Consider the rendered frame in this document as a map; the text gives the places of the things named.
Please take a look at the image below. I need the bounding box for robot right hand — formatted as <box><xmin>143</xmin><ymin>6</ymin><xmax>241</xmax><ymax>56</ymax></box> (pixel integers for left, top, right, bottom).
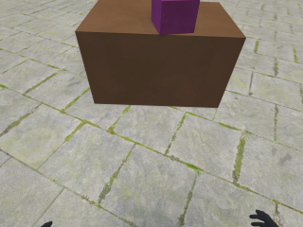
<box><xmin>249</xmin><ymin>209</ymin><xmax>278</xmax><ymax>227</ymax></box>

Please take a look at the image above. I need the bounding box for pedestal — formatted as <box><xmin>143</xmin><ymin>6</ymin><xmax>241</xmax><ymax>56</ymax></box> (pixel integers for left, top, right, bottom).
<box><xmin>75</xmin><ymin>0</ymin><xmax>246</xmax><ymax>108</ymax></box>

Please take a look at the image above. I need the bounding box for carton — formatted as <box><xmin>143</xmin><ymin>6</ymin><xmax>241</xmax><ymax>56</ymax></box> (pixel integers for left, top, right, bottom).
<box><xmin>151</xmin><ymin>0</ymin><xmax>201</xmax><ymax>35</ymax></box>

